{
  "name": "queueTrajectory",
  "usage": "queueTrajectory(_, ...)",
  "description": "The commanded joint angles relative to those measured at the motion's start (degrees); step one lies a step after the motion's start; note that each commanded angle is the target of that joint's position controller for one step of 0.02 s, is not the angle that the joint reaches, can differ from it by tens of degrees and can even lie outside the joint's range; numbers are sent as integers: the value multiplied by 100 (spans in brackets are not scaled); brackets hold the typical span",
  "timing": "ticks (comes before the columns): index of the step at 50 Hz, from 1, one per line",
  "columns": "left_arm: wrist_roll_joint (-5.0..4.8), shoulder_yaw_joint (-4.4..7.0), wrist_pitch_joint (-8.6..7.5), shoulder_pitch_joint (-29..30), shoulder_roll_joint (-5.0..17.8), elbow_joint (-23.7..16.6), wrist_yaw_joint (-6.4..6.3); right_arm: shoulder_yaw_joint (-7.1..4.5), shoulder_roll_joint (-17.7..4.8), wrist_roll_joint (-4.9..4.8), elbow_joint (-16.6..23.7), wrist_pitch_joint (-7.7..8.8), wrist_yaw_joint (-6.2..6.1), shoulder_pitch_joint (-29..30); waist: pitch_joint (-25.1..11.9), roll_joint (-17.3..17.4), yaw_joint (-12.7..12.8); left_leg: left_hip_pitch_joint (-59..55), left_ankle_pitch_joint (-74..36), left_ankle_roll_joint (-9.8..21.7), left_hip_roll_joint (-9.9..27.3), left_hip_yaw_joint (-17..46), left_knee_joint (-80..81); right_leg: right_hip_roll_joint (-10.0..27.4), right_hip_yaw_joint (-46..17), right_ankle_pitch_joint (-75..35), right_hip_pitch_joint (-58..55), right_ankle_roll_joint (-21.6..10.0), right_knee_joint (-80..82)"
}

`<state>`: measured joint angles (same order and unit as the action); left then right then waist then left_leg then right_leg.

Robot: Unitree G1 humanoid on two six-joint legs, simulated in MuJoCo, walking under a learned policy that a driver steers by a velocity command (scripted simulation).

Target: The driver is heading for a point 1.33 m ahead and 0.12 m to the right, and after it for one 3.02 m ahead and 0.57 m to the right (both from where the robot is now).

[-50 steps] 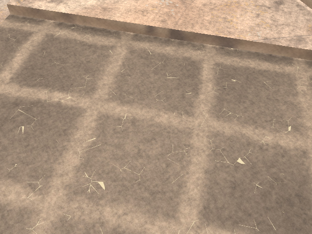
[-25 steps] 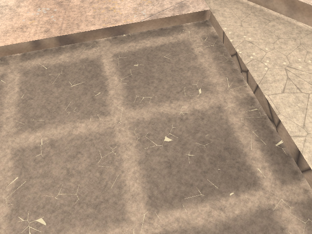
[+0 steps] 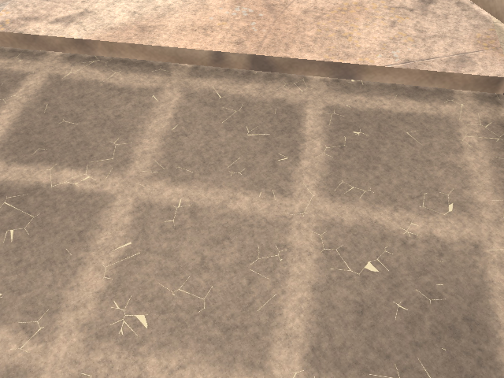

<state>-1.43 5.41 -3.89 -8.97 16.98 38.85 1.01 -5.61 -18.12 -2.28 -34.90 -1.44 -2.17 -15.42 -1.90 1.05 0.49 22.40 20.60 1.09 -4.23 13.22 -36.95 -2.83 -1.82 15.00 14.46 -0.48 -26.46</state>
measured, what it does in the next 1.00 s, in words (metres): walks ahead, turning right: left foot, then right foot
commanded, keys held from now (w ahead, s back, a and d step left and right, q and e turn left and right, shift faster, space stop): w+q+shift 0.04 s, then w+shift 0.14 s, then w+e+shift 0.82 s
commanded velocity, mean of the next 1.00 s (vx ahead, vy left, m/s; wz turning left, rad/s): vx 0.90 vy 0.00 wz -0.35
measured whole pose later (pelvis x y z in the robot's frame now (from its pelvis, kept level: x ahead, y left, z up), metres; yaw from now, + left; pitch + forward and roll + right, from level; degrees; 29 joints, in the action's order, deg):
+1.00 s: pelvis +0.68 +0.04 -0.02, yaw -25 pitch -1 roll -1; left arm 0.8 4.1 -0.6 -21.7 18.9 48.9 0.6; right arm 1.1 -12.2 3.8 -38.7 5.0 0.0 -7.5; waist 3.6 -0.5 1.8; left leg 28.2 19.8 -1.8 4.9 6.1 -77.8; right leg -13.4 1.6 16.0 15.3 -11.9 -32.4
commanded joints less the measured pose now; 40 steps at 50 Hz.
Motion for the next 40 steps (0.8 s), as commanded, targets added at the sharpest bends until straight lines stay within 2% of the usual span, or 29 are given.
queueTrajectory(1, 653, 245, 32, -739, 1342, -179, -140, 15, -358, 499, 1112, 117, 254, 1120, 168, -1418, 407, 3643, 526, 84, 289, -570, -2302, 3067, -3808, 3586, -1935, -875, 1783)
queueTrajectory(2, 591, 135, 70, -461, 918, -227, -135, -57, -575, 549, 1081, 98, 389, 1466, 651, -806, 355, 3703, 20, 78, 460, -502, -2727, 2743, -3305, 3431, -1477, -801, 1805)
queueTrajectory(3, 474, 58, 61, -536, 793, -171, -130, -43, -518, 546, 929, 103, 513, 1280, 681, -620, 254, 3478, -322, 38, 437, -434, -2844, 2316, -2597, 2936, -1231, -606, 1766)
queueTrajectory(4, 433, 19, 17, -600, 750, -125, -146, -29, -463, 532, 721, 103, 618, 922, 577, -638, 143, 3143, -679, -13, 413, -466, -3031, 1971, -2001, 2337, -1096, -462, 1784)
queueTrajectory(6, 403, -22, -96, -908, 727, 75, -124, 32, -355, 519, 551, 99, 725, 700, 533, -730, 109, 2886, -1057, -35, 332, -487, -3282, 1696, -1363, 1806, -918, -499, 1902)
queueTrajectory(8, 389, -36, -180, -1231, 695, 243, -57, 72, -333, 502, 531, 104, 722, 913, 706, -709, 192, 2998, -1258, -30, 248, -446, -3107, 1669, -1054, 1595, -994, -587, 2027)
queueTrajectory(11, 336, -73, -223, -1754, 621, 518, -38, 135, -358, 510, 688, 159, 765, 1692, 976, -660, 441, 3002, -1334, -17, 238, -624, -2084, 1681, -627, 952, -1264, -725, 2194)
queueTrajectory(13, 279, -92, -185, -1860, 636, 689, -41, 231, -286, 514, 803, 213, 841, 2128, 1020, -824, 460, 2311, -1369, 39, 576, -1455, -1065, 1626, -458, 331, -1152, -788, 2409)
queueTrajectory(15, 268, -73, -145, -2035, 784, 858, -53, 322, -123, 471, 856, 277, 838, 2392, 1080, -951, 554, 1401, -1035, 153, 549, -1754, -376, 1715, -395, -913, -1022, -830, 2391)
queueTrajectory(16, 259, -49, -117, -2015, 921, 928, -59, 326, -121, 465, 812, 295, 794, 2229, 1010, -1010, 430, 886, -643, 234, 404, -1831, -94, 1738, -293, -1841, -1041, -827, 2127)
queueTrajectory(17, 244, -22, -100, -2041, 1086, 1009, -64, 269, -233, 469, 706, 318, 702, 1810, 748, -1062, 190, 150, -179, 321, 122, -1936, 80, 1752, -206, -3521, -1093, -841, 1511)
queueTrajectory(18, 219, -8, -93, -1983, 1191, 1079, -62, 165, -414, 452, 416, 369, 578, 794, 214, -936, -379, -1172, -288, 404, -101, -1936, 335, 1666, -17, -5010, -887, -808, 286)
queueTrajectory(19, 180, -18, -130, -1743, 1192, 1022, -57, 33, -687, 508, 30, 434, 435, -483, -525, -799, -1075, -3043, -523, 448, 178, -1577, 415, 1368, 182, -4520, 123, -699, -1300)
queueTrajectory(20, 131, -194, -166, -1820, 468, 718, 10, -127, -1341, 699, -70, 490, 285, -1307, -1586, 420, -1236, -4846, 1985, 605, 1981, 548, 872, 734, 254, -1141, 1881, -588, -3586)
queueTrajectory(21, 45, -214, -200, -1530, 246, 402, 23, -147, -1607, 637, -48, 515, 248, -1561, -2233, 1356, -1222, -4637, 3608, 621, 2994, 3030, 2189, 159, -369, 1196, 2641, -665, -4843)
queueTrajectory(22, 68, -106, -120, -1078, 549, 378, -1, -57, -1249, 637, -136, 499, 223, -960, -1158, 604, -935, -3690, 3090, 529, 2852, 2627, 2301, 407, -540, 564, 3063, -706, -5292)
queueTrajectory(23, 125, -138, -90, -1004, 426, 387, 39, 58, -805, 575, -205, 516, 228, -612, -377, 319, -656, -2905, 2081, 505, 2627, 1618, 2226, 729, -389, 108, 3067, -690, -5074)
queueTrajectory(24, 139, -163, -33, -1135, 284, 516, 97, 120, -547, 543, -266, 542, 242, -330, -6, 351, -382, -2298, 1213, 420, 2334, 873, 2399, 895, -316, -108, 2805, -605, -4784)
queueTrajectory(25, 223, -169, 62, -1275, 176, 601, 143, 175, -383, 480, -329, 572, 224, -191, 222, 566, -165, -1899, 779, 346, 2090, 249, 2560, 988, -274, -169, 2655, -514, -4674)
queueTrajectory(26, 270, -182, 171, -1341, 85, 660, 185, 212, -253, 431, -403, 610, 215, -189, 354, 704, -60, -1641, 498, 332, 2037, -134, 2688, 1055, -210, -185, 2574, -439, -4700)
queueTrajectory(28, 276, -188, 321, -960, -9, 569, 266, 248, -62, 333, -627, 715, 243, -287, 722, 522, 13, -1579, -344, 217, 1829, -925, 2928, 1085, -125, -491, 2955, -411, -4776)
queueTrajectory(29, 281, -212, 354, -743, -58, 448, 304, 243, -82, 327, -696, 767, 261, -362, 806, 585, 49, -1559, -746, 217, 1895, -1198, 3008, 1111, -86, -725, 3120, -398, -4719)
queueTrajectory(31, 257, -255, 365, -209, -71, 243, 347, 272, 47, 355, -843, 835, 277, -401, 1060, 499, 91, -1436, -1575, 170, 1675, -1927, 3150, 1039, 104, -1247, 3247, -417, -4293)
queueTrajectory(33, 237, -286, 354, 243, 22, 50, 399, 267, 4, 391, -977, 876, 223, -478, 1171, 332, 121, -1582, -2587, 122, 1543, -2447, 3232, 930, 402, -1614, 3215, -518, -3609)
queueTrajectory(35, 258, -353, 329, 642, 42, -115, 476, 239, -184, 385, -1089, 868, 156, -532, 1268, 110, 133, -1766, -3657, 25, 1505, -2872, 3314, 795, 831, -1826, 2802, -687, -2611)
queueTrajectory(37, 223, -382, 324, 802, 85, -186, 486, 207, -479, 374, -1165, 848, 86, -687, 1042, 117, 162, -2148, -6203, -80, 1539, -3092, 2921, 339, 1354, -1888, 1980, -909, -1956)
queueTrajectory(38, 200, -362, 337, 592, 198, -128, 453, 165, -684, 382, -1176, 797, 35, -742, 773, 264, 313, -2528, -7532, -113, 1614, -3101, 2449, 105, 1493, -1692, 1627, -998, -1874)
queueTrajectory(39, 181, -316, 359, 94, 361, -7, 403, 106, -907, 405, -1134, 714, -21, -636, 424, 479, 623, -2765, -8516, -135, 1733, -3055, 1740, -76, 1513, -1335, 1114, -1081, -1854)
queueTrajectory(40, 172, -216, 375, -808, 603, 223, 343, 46, -1098, 449, -1058, 604, -53, -398, -68, 611, 1115, -2736, -9059, -88, 1859, -2961, 589, -237, 1401, -921, 208, -1206, -1906)
Keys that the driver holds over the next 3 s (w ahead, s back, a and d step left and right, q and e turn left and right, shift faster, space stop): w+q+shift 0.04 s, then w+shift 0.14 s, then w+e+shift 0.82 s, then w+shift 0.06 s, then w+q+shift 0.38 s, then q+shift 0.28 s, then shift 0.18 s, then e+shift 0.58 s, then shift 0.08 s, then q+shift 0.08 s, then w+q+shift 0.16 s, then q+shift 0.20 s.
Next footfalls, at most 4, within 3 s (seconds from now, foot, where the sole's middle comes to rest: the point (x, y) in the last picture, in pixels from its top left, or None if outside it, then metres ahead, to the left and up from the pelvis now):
0.38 left None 0.30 0.21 -0.77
0.84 right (257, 298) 0.72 0.02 -0.77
1.28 left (277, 178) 1.19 -0.05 -0.77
1.70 right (340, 117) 1.51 -0.30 -0.77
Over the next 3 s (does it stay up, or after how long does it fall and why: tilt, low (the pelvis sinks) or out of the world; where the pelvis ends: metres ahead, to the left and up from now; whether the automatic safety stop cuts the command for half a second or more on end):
stays up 1.48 -0.23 0.00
